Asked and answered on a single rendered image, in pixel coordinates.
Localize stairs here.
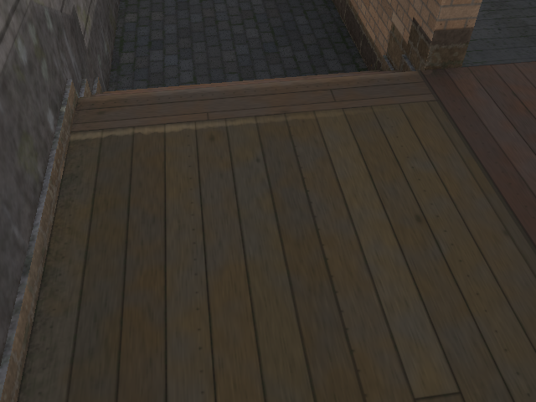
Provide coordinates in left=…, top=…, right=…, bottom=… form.
left=91, top=70, right=399, bottom=96

